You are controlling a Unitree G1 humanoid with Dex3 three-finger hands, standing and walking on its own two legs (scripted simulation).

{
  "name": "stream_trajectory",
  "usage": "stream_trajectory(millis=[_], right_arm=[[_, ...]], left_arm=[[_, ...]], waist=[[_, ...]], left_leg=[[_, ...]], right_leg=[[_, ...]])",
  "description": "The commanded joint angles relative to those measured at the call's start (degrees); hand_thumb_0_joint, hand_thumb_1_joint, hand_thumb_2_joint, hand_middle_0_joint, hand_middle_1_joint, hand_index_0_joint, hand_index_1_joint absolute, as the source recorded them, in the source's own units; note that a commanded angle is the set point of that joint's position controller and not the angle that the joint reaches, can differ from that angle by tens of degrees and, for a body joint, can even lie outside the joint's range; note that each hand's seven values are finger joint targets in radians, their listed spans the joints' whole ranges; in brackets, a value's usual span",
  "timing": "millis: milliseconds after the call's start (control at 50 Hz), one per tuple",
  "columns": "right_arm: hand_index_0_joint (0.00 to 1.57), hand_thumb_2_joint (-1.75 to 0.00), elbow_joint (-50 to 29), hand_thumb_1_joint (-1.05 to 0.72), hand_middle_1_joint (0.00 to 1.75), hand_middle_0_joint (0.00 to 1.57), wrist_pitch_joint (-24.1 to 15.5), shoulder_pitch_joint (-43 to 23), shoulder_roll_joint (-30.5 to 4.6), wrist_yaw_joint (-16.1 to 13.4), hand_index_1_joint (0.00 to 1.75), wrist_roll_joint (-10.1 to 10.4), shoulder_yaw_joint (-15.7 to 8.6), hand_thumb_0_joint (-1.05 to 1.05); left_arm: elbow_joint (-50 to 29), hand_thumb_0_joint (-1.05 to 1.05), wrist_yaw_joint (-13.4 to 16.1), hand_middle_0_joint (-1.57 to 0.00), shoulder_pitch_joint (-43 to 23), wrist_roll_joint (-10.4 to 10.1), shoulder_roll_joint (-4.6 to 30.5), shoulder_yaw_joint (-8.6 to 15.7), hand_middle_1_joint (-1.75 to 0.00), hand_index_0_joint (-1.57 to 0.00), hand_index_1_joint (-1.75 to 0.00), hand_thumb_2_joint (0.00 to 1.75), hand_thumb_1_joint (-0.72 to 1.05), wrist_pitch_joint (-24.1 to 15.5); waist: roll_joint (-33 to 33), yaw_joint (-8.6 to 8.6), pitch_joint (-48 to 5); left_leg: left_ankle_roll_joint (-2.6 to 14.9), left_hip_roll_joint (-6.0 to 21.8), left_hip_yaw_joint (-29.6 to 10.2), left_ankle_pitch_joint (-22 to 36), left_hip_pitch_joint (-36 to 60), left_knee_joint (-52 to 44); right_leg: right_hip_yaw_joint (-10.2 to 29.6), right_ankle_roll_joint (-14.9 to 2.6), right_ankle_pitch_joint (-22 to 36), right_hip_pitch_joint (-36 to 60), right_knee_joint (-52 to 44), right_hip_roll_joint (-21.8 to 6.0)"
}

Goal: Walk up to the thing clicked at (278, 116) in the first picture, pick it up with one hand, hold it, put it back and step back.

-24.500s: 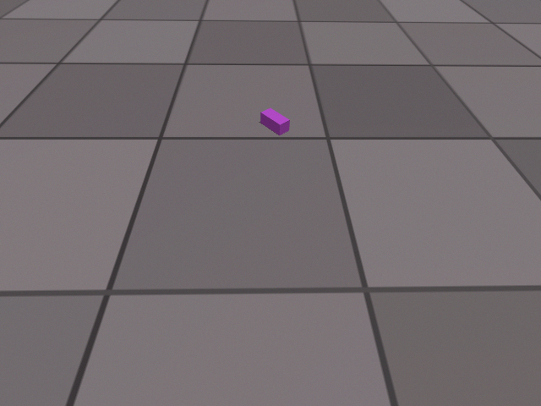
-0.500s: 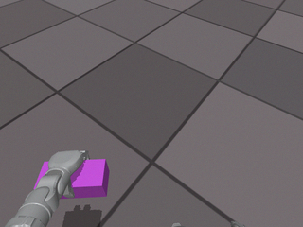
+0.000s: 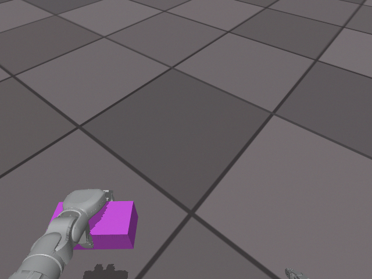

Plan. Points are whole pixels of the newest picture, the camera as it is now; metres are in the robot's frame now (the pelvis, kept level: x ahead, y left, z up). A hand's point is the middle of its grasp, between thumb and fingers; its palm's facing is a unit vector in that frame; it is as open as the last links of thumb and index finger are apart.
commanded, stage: hold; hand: left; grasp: from above
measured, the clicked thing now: (95, 225) +0.30 +0.22 -0.10
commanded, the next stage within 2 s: crouch in 1.48 s
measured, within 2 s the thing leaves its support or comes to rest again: neither
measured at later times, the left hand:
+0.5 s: hand (89, 226) +0.28 +0.21 -0.04, palm faces -0.49 -0.03 -0.87, open 11.4 cm
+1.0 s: hand (87, 228) +0.26 +0.21 -0.02, palm faces -0.48 -0.03 -0.88, open 11.4 cm
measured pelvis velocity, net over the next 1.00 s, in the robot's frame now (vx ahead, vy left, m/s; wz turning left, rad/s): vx -0.03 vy -0.01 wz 0.00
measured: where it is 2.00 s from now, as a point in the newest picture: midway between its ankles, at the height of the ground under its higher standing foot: outside the picture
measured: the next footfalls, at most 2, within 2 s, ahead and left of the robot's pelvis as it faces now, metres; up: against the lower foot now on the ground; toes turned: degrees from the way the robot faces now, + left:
none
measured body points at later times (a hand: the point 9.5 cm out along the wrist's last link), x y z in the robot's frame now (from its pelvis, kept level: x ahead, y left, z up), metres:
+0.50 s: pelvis -0.01 -0.01 +0.01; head +0.00 -0.02 +0.46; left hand +0.30 +0.21 +0.01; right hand +0.12 -0.27 -0.11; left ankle +0.00 +0.12 -0.72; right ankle +0.02 -0.14 -0.72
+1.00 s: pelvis -0.03 -0.01 +0.01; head -0.02 -0.03 +0.46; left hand +0.28 +0.21 +0.03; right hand +0.12 -0.27 -0.10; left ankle +0.00 +0.12 -0.72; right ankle +0.02 -0.14 -0.72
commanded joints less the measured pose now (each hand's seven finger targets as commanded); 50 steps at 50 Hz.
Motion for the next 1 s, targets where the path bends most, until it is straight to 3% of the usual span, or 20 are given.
stream_trajectory(millis=[0, 120, 220, 280, 300, 340, 360, 420, 480, 500, 600, 660, 760, 820, 880, 920, 980], right_arm=[[0.2, -0.9, -7.1, -0.89, 0.3, 0.2, -1.8, -2.0, -8.2, -0.5, 0.3, 0.1, -2.5, 0.0], [0.2, -0.9, -7.2, -0.89, 0.3, 0.2, -1.9, -2.4, -8.7, -0.6, 0.3, 0.1, -2.7, 0.0], [0.2, -0.9, -7.3, -0.89, 0.3, 0.2, -1.9, -3.6, -8.6, -0.6, 0.3, 0.2, -2.6, 0.0], [0.2, -0.9, -7.5, -0.9, 0.3, 0.2, -1.9, -3.7, -8.5, -0.6, 0.3, 0.1, -2.4, 0.0], [0.2, -0.9, -7.4, -0.9, 0.3, 0.2, -1.9, -4.3, -8.3, -0.7, 0.3, 0.2, -2.3, 0.0], [0.2, -0.9, -7.5, -0.9, 0.3, 0.2, -1.8, -4.5, -8.1, -0.9, 0.3, 0.2, -2.2, 0.0], [0.2, -0.9, -7.4, -0.9, 0.3, 0.2, -1.9, -4.3, -8.4, -0.9, 0.3, 0.1, -2.2, 0.0], [0.2, -0.9, -7.9, -0.9, 0.3, 0.2, -1.9, -5.6, -8.2, -1.0, 0.3, 0.2, -2.0, 0.0], [0.2, -0.9, -7.7, -0.9, 0.3, 0.2, -2.0, -5.9, -8.2, -1.1, 0.3, 0.0, -1.7, 0.0], [0.2, -0.9, -8.1, -0.9, 0.3, 0.2, -2.0, -6.1, -8.3, -1.1, 0.3, 0.2, -1.8, 0.0], [0.2, -0.9, -8.2, -0.9, 0.3, 0.2, -2.1, -6.7, -8.2, -1.3, 0.3, 0.0, -1.6, 0.0], [0.2, -0.9, -7.9, -0.9, 0.3, 0.2, -2.2, -7.2, -8.0, -1.4, 0.3, 0.1, -1.5, 0.0], [0.2, -0.9, -8.3, -0.9, 0.3, 0.2, -2.2, -8.0, -7.9, -1.5, 0.3, 0.1, -1.2, 0.0], [0.2, -0.9, -8.2, -0.9, 0.3, 0.2, -2.2, -8.4, -7.8, -1.6, 0.3, 0.2, -1.1, 0.0], [0.2, -0.9, -8.4, -0.91, 0.3, 0.2, -2.2, -9.0, -7.6, -1.8, 0.3, 0.2, -0.9, 0.0], [0.2, -0.9, -8.3, -0.91, 0.3, 0.2, -2.2, -9.2, -7.7, -1.9, 0.3, 0.2, -0.8, 0.0], [0.2, -0.9, -8.9, -0.9, 0.3, 0.2, -2.2, -9.7, -7.6, -1.9, 0.3, 0.3, -0.6, 0.0]], left_arm=[[-15.3, 0.0, 2.2, -0.96, -20.7, -0.4, 13.2, 5.9, -0.88, -0.96, -0.88, 1.11, 0.62, -1.1], [-14.8, 0.0, 3.1, -0.95, -21.0, -0.4, 13.5, 6.7, -0.88, -0.95, -0.88, 1.1, 0.6, -1.1], [-14.8, 0.0, 3.2, -0.95, -20.1, -0.2, 13.7, 6.7, -0.9, -0.95, -0.9, 1.13, 0.61, -0.5], [-15.1, 0.0, 2.5, -0.96, -19.8, -0.7, 12.7, 5.7, -0.91, -0.95, -0.92, 1.16, 0.61, -0.4], [-16.4, 0.0, 2.3, -0.95, -20.8, -1.0, 13.8, 6.3, -0.91, -0.95, -0.91, 1.13, 0.61, -0.6], [-16.2, 0.0, 1.7, -0.95, -20.3, -1.2, 13.2, 6.0, -0.93, -0.95, -0.92, 1.13, 0.61, -0.7], [-15.6, 0.0, 1.6, -0.95, -19.8, -1.3, 12.9, 5.8, -0.92, -0.95, -0.91, 1.12, 0.61, -0.8], [-16.3, 0.0, 1.2, -0.97, -20.0, -1.6, 13.8, 6.3, -0.91, -0.97, -0.91, 1.12, 0.63, -1.3], [-15.5, 0.0, 0.9, -0.96, -18.8, -1.6, 13.1, 6.0, -0.93, -0.97, -0.92, 1.1, 0.64, -1.4], [-17.3, 0.0, 0.9, -0.96, -20.0, -1.6, 14.1, 6.6, -0.92, -0.96, -0.91, 1.11, 0.63, -1.7], [-17.3, 0.0, 0.9, -0.98, -20.5, -1.8, 13.8, 6.6, -0.92, -0.99, -0.92, 1.14, 0.65, -2.0], [-18.0, 0.0, 1.1, -0.98, -21.6, -1.6, 15.2, 7.5, -0.95, -0.99, -0.94, 1.14, 0.66, -2.1], [-17.7, 0.0, 0.6, -1.0, -21.2, -1.9, 14.0, 6.3, -0.95, -1.01, -0.94, 1.13, 0.69, -1.9], [-17.5, 0.0, 0.0, -0.98, -19.6, -2.0, 14.8, 7.2, -0.95, -0.99, -0.94, 1.12, 0.66, -1.8], [-18.4, 0.0, -0.9, -0.99, -21.3, -2.4, 14.3, 6.1, -0.97, -1.01, -0.95, 1.12, 0.7, -2.0], [-17.3, 0.0, -1.0, -0.98, -19.2, -2.4, 15.5, 7.5, -0.96, -1.0, -0.94, 1.1, 0.67, -2.1], [-18.5, 0.0, -1.4, -0.98, -19.7, -2.8, 14.4, 6.6, -0.97, -1.0, -0.95, 1.11, 0.69, -2.4]], waist=[[2.4, 0.74, -17.2], [1.7, 0.34, -15.8], [1.5, 1.16, -15.8], [0.3, 0.6, -14.9], [1.3, 1.33, -15.8], [0.2, 1.2, -15.7], [0.2, 0.6, -14.4], [0.7, 1.45, -13.2], [0.3, 0.84, -11.8], [1.2, 1.55, -12.8], [0.4, 1.13, -13.4], [0.9, 1.71, -13.9], [-0.2, 1.34, -12.1], [-0.2, 1.98, -12.2], [-0.9, 1.69, -12.0], [-0.1, 2.15, -10.4], [0.1, 2.08, -10.0]], left_leg=[[0.17, -2.0, 0.6, 19.2, 10.0, -5.6], [0.13, -1.8, 0.5, 18.5, 10.6, -6.8], [0.21, -1.9, 0.5, 16.9, 11.3, -7.8], [0.62, -2.2, 0.8, 16.6, 11.1, -8.2], [0.6, -2.3, 0.9, 16.6, 11.3, -8.3], [0.69, -2.2, 0.9, 16.3, 12.1, -8.8], [0.68, -2.2, 0.9, 15.7, 11.9, -9.0], [0.54, -2.1, 0.9, 14.1, 11.9, -10.1], [0.69, -2.0, 0.8, 11.9, 11.6, -10.7], [0.52, -1.8, 0.6, 12.1, 12.5, -11.2], [0.78, -2.1, 1.0, 12.8, 13.4, -11.0], [0.74, -2.3, 1.3, 13.0, 13.6, -11.3], [1.09, -2.4, 1.5, 10.7, 13.1, -12.2], [1.08, -2.5, 1.6, 10.6, 13.5, -12.5], [1.22, -2.5, 1.6, 10.4, 13.2, -12.9], [1.12, -2.4, 1.5, 9.1, 12.6, -13.6], [1.06, -2.2, 1.3, 7.7, 13.1, -14.3]], right_leg=[[-1.8, -2.28, 14.4, 7.3, -4.9, 2.3], [-1.7, -2.2, 13.7, 7.9, -5.8, 2.4], [-1.7, -2.14, 12.1, 8.6, -7.1, 2.3], [-1.4, -1.9, 12.5, 9.6, -7.8, 2.1], [-1.4, -1.9, 12.5, 10.1, -7.9, 2.1], [-1.2, -1.87, 12.1, 10.1, -8.4, 2.1], [-1.3, -1.83, 11.7, 9.9, -8.6, 2.1], [-1.6, -2.06, 9.6, 9.5, -9.4, 2.2], [-1.5, -1.97, 7.9, 9.0, -10.0, 2.1], [-1.6, -2.18, 7.7, 9.5, -10.0, 2.2], [-1.4, -1.89, 8.4, 10.0, -10.7, 2.0], [-1.2, -1.9, 8.5, 10.9, -11.0, 1.9], [-0.9, -1.67, 6.6, 10.8, -12.2, 1.7], [-0.9, -1.69, 6.1, 11.7, -12.6, 1.6], [-1.0, -1.62, 5.7, 12.2, -13.0, 1.6], [-1.0, -1.8, 4.6, 11.9, -13.4, 1.7], [-1.1, -1.98, 3.1, 11.5, -13.7, 1.8]])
